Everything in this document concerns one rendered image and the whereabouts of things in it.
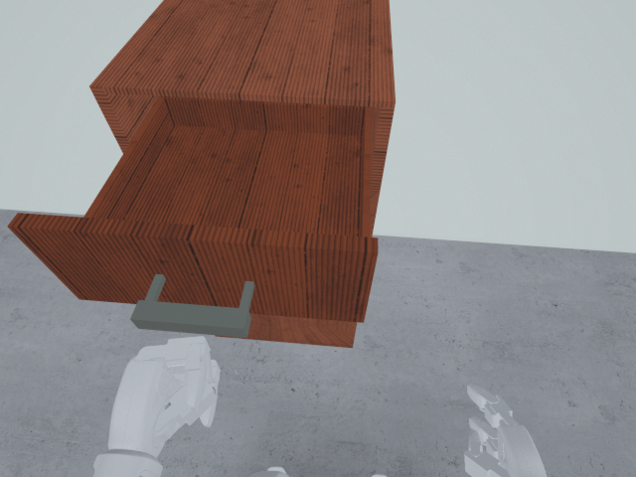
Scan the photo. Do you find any robot right hand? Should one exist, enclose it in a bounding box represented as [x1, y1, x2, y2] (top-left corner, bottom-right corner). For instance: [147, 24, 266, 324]
[464, 384, 547, 477]

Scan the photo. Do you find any left robot forearm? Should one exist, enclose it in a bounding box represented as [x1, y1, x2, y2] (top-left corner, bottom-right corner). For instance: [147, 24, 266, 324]
[93, 449, 163, 477]

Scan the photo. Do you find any drawer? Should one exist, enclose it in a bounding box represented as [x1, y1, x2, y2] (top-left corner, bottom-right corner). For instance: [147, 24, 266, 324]
[7, 96, 378, 323]

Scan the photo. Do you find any handle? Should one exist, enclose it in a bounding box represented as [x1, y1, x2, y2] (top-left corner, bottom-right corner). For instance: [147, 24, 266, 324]
[130, 274, 254, 338]

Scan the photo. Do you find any cabinet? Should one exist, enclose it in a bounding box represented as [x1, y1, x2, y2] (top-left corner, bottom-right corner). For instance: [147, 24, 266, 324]
[89, 0, 396, 348]

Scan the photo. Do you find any robot left hand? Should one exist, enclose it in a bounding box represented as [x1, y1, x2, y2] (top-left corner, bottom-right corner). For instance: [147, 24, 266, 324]
[108, 336, 221, 458]

